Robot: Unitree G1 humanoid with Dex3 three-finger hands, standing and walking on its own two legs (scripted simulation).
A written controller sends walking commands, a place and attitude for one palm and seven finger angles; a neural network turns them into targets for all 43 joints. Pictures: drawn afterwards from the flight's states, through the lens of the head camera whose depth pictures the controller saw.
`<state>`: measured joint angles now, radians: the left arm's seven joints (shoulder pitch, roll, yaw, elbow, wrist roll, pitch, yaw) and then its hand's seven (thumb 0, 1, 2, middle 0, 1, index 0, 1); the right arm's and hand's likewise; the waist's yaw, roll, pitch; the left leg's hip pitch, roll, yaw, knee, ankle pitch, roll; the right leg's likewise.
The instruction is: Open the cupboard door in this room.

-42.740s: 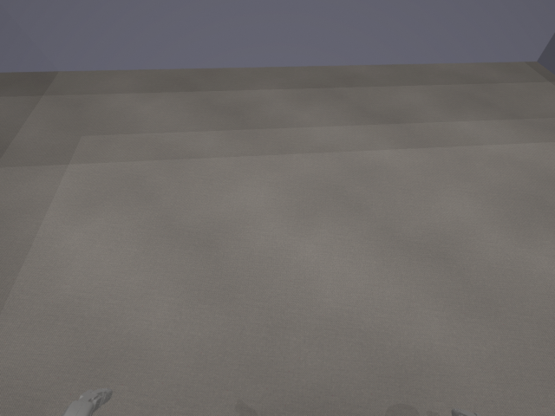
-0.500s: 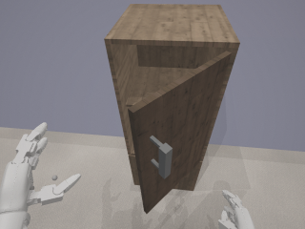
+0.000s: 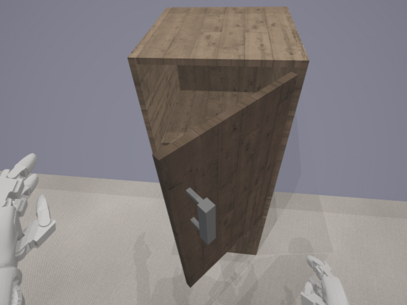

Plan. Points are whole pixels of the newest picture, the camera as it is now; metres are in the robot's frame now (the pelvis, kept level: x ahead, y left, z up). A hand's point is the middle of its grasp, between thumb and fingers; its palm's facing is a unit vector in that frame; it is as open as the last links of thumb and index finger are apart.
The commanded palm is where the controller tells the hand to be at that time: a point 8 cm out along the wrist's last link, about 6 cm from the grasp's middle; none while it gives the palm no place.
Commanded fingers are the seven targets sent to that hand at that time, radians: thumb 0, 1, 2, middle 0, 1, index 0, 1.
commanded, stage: draw the hand back to the body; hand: left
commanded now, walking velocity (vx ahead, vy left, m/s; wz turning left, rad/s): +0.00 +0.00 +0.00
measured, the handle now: (200, 215) +0.28 +0.05 +0.05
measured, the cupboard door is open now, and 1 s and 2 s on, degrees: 49 49 49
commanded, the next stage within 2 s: step back with the hand held close in 0.14 s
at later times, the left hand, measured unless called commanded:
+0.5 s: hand (51, 233) +0.17 +0.26 +0.14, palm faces +0.37 -0.80 -0.46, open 7.4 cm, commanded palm +0.12 +0.29 +0.17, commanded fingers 0.00 0.90 0.90 -0.20 -0.30 -0.20 -0.30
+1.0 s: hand out of the picture +0.05 +0.31 +0.15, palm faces +0.47 -0.75 -0.48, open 7.4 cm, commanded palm +0.00 +0.34 +0.17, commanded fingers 0.00 0.90 0.90 -0.20 -0.30 -0.20 -0.30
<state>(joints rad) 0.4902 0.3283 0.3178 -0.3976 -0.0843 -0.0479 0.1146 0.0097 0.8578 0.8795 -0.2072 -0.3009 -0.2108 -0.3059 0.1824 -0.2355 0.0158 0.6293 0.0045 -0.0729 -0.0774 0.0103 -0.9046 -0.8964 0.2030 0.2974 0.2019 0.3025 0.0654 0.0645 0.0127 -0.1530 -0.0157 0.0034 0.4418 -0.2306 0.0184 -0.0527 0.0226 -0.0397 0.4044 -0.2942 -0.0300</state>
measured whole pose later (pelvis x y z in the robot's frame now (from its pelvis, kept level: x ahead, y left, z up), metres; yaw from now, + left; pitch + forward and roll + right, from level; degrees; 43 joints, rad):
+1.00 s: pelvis -0.12 +0.03 -0.02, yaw +4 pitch -1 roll -3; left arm 0.58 0.39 0.42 -0.55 -0.04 -0.17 0.15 0.01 0.89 0.90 -0.21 -0.30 -0.22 -0.31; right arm 0.21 -0.21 0.00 0.59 0.00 -0.04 -0.07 0.01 -0.90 -0.90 0.20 0.30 0.20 0.30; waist 0.01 0.04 0.05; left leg -0.49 -0.03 0.00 0.64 -0.27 0.02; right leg -0.30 0.03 -0.02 0.56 -0.25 -0.01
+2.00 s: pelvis -0.32 +0.04 -0.01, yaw -1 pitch +0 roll +1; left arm 0.60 0.44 0.43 -0.53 -0.02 -0.21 0.11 0.01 0.89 0.89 -0.22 -0.30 -0.22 -0.31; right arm 0.27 -0.21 -0.02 0.70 -0.02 -0.08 -0.07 0.01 -0.90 -0.90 0.20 0.30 0.20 0.30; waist 0.02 -0.04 -0.06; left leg -0.64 0.00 0.02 1.20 -0.26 -0.02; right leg -0.29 0.03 -0.08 0.55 -0.31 -0.08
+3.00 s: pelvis -0.31 +0.07 -0.01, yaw +2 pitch -1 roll +1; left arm 0.24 0.18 -0.02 0.82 0.02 0.06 0.00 0.01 0.91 0.90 -0.20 -0.30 -0.20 -0.30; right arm 0.19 -0.24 0.01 0.90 -0.03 0.01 0.00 0.00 -0.91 -0.90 0.20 0.30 0.20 0.30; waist -0.03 -0.02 0.07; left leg -0.29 -0.02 -0.01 0.55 -0.25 0.00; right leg -0.29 0.00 -0.11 0.57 -0.27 -0.06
